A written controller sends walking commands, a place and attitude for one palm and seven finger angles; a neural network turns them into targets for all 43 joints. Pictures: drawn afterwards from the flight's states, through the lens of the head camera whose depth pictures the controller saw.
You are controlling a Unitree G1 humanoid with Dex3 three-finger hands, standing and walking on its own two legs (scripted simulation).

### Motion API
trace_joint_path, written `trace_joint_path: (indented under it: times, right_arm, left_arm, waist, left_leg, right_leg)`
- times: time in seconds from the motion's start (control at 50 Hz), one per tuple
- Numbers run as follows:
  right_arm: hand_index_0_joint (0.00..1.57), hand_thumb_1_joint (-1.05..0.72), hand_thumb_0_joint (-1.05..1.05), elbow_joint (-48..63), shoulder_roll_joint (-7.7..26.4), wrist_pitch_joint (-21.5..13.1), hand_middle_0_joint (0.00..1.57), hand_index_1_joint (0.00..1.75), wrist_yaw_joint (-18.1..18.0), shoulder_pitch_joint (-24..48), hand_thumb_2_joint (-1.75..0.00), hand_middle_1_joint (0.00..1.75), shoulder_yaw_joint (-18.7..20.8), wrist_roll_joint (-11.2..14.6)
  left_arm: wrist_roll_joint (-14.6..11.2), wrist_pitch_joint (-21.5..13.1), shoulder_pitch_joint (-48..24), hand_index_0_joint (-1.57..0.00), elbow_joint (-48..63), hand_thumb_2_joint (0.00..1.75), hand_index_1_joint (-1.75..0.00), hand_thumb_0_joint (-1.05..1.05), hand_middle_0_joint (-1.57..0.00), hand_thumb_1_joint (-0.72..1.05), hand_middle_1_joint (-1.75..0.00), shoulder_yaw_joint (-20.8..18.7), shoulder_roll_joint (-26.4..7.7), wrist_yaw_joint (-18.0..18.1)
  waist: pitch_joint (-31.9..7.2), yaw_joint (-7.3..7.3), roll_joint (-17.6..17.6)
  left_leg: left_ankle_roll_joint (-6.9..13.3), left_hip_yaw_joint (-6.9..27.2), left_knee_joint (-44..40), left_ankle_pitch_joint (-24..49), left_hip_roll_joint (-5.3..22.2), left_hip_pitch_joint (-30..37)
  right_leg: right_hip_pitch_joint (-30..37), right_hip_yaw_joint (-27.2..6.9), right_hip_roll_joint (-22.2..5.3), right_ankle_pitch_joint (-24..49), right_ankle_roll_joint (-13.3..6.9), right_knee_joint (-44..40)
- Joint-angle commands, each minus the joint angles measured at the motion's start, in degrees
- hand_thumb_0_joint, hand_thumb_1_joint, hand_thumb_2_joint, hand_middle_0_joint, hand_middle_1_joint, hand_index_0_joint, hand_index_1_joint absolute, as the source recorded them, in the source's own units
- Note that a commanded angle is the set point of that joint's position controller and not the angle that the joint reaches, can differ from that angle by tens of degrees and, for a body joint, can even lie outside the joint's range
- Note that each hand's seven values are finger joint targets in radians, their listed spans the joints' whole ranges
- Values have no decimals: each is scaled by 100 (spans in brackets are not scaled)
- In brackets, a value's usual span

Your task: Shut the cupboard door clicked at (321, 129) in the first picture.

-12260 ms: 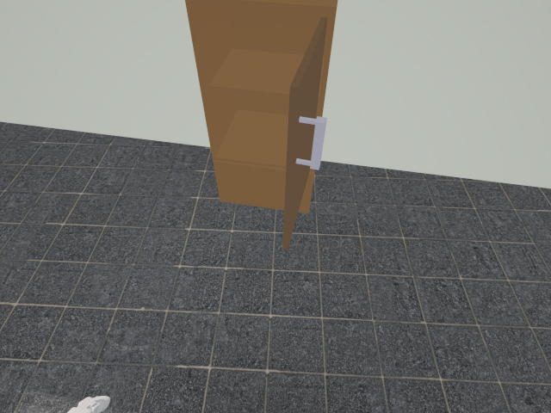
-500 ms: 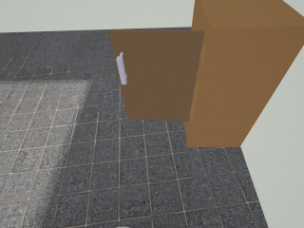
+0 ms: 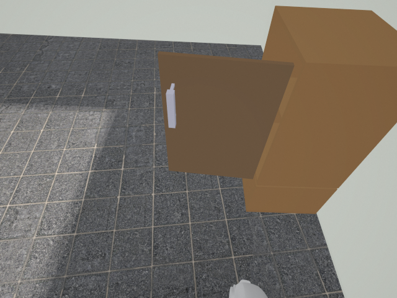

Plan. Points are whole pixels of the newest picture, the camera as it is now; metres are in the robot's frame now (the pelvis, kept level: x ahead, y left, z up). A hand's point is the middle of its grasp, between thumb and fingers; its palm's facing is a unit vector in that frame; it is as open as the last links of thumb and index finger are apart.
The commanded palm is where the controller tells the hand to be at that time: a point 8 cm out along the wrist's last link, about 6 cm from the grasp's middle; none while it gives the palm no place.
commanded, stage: take the last steps up to it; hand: left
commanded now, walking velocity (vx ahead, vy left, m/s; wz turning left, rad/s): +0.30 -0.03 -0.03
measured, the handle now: (172, 105) +0.71 +0.12 -0.05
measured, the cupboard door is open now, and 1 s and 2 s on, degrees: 85 85 85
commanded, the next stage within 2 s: come to a stop and stand still in 0.44 s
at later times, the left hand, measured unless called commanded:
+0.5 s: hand (144, 274) +0.21 +0.14 -0.17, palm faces +0.06 -0.97 -0.22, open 7.3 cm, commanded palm none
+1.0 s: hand (146, 258) +0.25 +0.14 -0.18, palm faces +0.05 -0.97 -0.25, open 7.4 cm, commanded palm none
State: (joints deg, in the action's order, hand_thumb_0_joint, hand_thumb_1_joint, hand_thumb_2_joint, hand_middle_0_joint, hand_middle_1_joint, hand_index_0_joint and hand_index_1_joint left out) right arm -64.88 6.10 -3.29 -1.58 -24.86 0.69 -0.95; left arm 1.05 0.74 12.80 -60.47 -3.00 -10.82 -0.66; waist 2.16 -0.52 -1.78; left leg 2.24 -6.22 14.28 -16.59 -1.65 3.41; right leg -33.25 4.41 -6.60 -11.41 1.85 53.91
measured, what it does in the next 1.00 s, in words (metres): walks ahead: right foot, then left foot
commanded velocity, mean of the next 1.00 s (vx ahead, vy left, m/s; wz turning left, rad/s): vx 0.04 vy -0.02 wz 0.01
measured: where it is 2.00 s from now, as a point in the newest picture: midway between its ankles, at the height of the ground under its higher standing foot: outside the picture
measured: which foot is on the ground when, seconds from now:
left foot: down 0.00-0.18, up 0.20-0.60, down 0.62-1.00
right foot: up 0.00-0.16, down 0.18-0.66, up 0.68-1.00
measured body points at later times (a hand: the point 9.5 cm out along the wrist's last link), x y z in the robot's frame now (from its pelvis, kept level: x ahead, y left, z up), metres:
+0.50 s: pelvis +0.18 -0.05 +0.00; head +0.19 -0.05 +0.45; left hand +0.20 +0.19 -0.15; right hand +0.24 -0.28 -0.15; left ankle +0.23 +0.09 -0.70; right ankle +0.19 -0.13 -0.74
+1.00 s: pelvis +0.21 -0.05 -0.01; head +0.24 -0.06 +0.44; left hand +0.24 +0.19 -0.16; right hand +0.29 -0.29 -0.16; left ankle +0.27 +0.08 -0.74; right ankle +0.20 -0.19 -0.73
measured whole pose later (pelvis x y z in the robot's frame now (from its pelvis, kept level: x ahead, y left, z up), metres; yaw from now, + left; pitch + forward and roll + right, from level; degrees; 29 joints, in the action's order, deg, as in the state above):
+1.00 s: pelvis +0.21 -0.05 -0.01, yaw -1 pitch -1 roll +0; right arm -59.2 9.5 1.6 -1.8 -6.5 3.3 -1.3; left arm 1.1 2.0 13.2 -58.6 -3.2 -10.7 2.1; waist 4.1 0.8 0.2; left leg -0.3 -5.8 28.3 -9.8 3.9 -17.6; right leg -17.4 2.1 -3.2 -22.4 1.5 40.1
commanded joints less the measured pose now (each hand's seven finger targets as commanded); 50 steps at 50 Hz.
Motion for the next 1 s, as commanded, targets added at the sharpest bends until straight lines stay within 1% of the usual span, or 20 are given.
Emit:
trace_joint_path:
  times: [0.0,0.06,0.12,0.14,0.16,0.18,0.2,0.24,0.32,0.48,0.56,0.6,0.62,0.64,0.72,0.82,0.86,0.94,0.96,0.98]
  right_arm:
    - [20,-90,0,60,875,-112,20,30,-85,-475,-90,30,223,-34]
    - [20,-90,0,-21,951,-92,20,30,-82,-465,-90,30,246,-57]
    - [20,-90,0,-15,1045,-69,20,30,-58,-326,-90,30,277,5]
    - [20,-90,0,53,873,-85,20,30,-2,-375,-90,30,263,64]
    - [20,-90,0,226,550,-120,20,30,8,-579,-90,30,216,125]
    - [20,-90,0,276,704,-49,20,30,8,-303,-90,30,258,137]
    - [20,-90,0,391,625,-8,20,30,46,95,-90,30,299,84]
    - [20,-90,0,397,466,98,20,30,96,224,-90,30,264,-28]
    - [20,-90,0,316,299,249,20,30,133,-109,-90,30,243,-71]
    - [20,-90,0,758,404,93,20,30,210,1064,-90,30,187,-17]
    - [20,-90,0,570,488,-4,20,30,121,930,-90,30,105,-8]
    - [20,-90,0,469,995,-6,20,30,16,670,-90,30,132,-3]
    - [20,-90,0,468,1074,48,20,30,-41,873,-90,30,115,44]
    - [20,-90,0,438,1018,85,20,30,-102,1004,-90,30,92,67]
    - [20,-90,0,449,1121,246,20,30,-225,1172,-90,30,235,69]
    - [20,-90,0,739,1214,392,20,30,-209,1413,-90,30,445,-5]
    - [20,-90,0,836,1240,399,20,30,-156,1584,-90,30,471,-30]
    - [20,-90,0,836,1117,424,20,30,-31,1798,-90,30,425,-42]
    - [20,-90,0,813,1034,438,20,30,5,1795,-90,30,402,-10]
    - [20,-90,0,780,727,449,20,30,44,1619,-90,30,349,48]
  left_arm:
    - [-18,-178,-897,-20,634,90,-30,0,-20,90,-30,-28,-112,-56]
    - [-24,-223,-903,-20,664,90,-30,0,-20,90,-30,-47,-118,-56]
    - [18,-341,698,-20,199,90,-30,0,-20,90,-30,-154,-432,-16]
    - [68,-434,1538,-20,-45,90,-30,0,-20,90,-30,-279,-856,43]
    - [15,-450,2025,-20,-147,90,-30,0,-20,90,-30,-390,-1431,91]
    - [-85,-415,1602,-20,-33,90,-30,0,-20,90,-30,-382,-1455,91]
    - [-73,-379,933,-20,167,90,-30,0,-20,90,-30,-312,-1182,103]
    - [-41,-398,149,-20,361,90,-30,0,-20,90,-30,-147,-591,169]
    - [30,-491,184,-20,268,90,-30,0,-20,90,-30,-76,-335,180]
    - [27,-482,578,-20,39,90,-30,0,-20,90,-30,-101,-615,129]
    - [-31,-370,635,-20,-129,90,-30,0,-20,90,-30,-5,-346,192]
    - [-64,-295,978,-20,-175,90,-30,0,-20,90,-30,134,31,268]
    - [-65,-233,1123,-20,-264,90,-30,0,-20,90,-30,181,30,293]
    - [-75,-163,1054,-20,-339,90,-30,0,-20,90,-30,174,-59,318]
    - [-30,40,892,-20,-236,90,-30,0,-20,90,-30,58,-341,320]
    - [19,179,709,-20,122,90,-30,0,-20,90,-30,-108,-205,286]
    - [14,212,673,-20,253,90,-30,0,-20,90,-30,-120,-121,267]
    - [15,86,964,-20,139,90,-30,0,-20,90,-30,-28,25,242]
    - [29,32,1240,-20,26,90,-30,0,-20,90,-30,-10,-26,250]
    - [78,-51,1177,-20,5,90,-30,0,-20,90,-30,11,-293,272]
  waist:
    - [789,-182,796]
    - [745,-113,838]
    - [-69,598,403]
    - [-677,919,-223]
    - [-1308,829,-1333]
    - [-1155,745,-754]
    - [-444,577,-441]
    - [180,153,-21]
    - [-103,-165,-251]
    - [-56,185,-459]
    - [-53,50,-177]
    - [-446,94,799]
    - [-427,171,1020]
    - [-459,137,1292]
    - [-286,75,1033]
    - [-676,51,576]
    - [-671,92,846]
    - [-569,244,1160]
    - [-600,379,871]
    - [-438,311,88]
  left_leg:
    - [699,772,-268,2745,1764,-91]
    - [625,640,62,3434,1779,-340]
    - [344,295,2005,4266,1366,-848]
    - [116,55,3581,2805,959,-1935]
    - [-117,16,5617,-1411,62,-3182]
    - [10,695,6330,-1575,321,-3260]
    - [12,762,6573,-1083,542,-3550]
    - [-65,792,6036,-357,908,-3327]
    - [-280,445,4697,-123,860,-2796]
    - [-340,187,2520,83,605,-2637]
    - [-337,256,954,1451,516,-1195]
    - [174,1182,1059,4493,1706,-354]
    - [463,1346,952,5111,2018,-499]
    - [551,1388,725,5475,2003,-616]
    - [822,1359,684,6054,2165,-398]
    - [965,1143,781,4612,2210,-652]
    - [869,1064,658,3628,2125,-1090]
    - [497,985,538,862,1642,-1979]
    - [262,847,788,3,1365,-2225]
    - [-73,542,1339,-643,838,-2441]
  right_leg:
    - [-524,54,-8,53,-148,-950]
    - [349,237,246,-106,-332,-1488]
    - [2622,446,648,265,-536,-2287]
    - [4038,-636,-298,456,-871,-2496]
    - [4791,-3155,-1969,1337,-1611,-3282]
    - [3970,-3291,-2090,-52,-1782,-3865]
    - [3020,-3098,-1882,-1323,-1654,-4224]
    - [1712,-1880,-1402,-1127,-1311,-4350]
    - [1418,-717,-871,212,-1156,-4342]
    - [2303,-673,-904,883,-1233,-4083]
    - [2026,-317,-419,1616,-734,-3106]
    - [1644,-51,149,23,-216,-2593]
    - [1778,3,228,-752,-94,-2429]
    - [1938,-20,235,-1199,-21,-2181]
    - [1282,-343,241,-1805,-40,-934]
    - [790,-525,364,-1780,7,316]
    - [1008,-481,336,-1658,3,87]
    - [2187,-69,408,-922,-63,-1778]
    - [2651,-29,413,-295,-45,-2604]
    - [2688,-596,37,-453,-113,-3472]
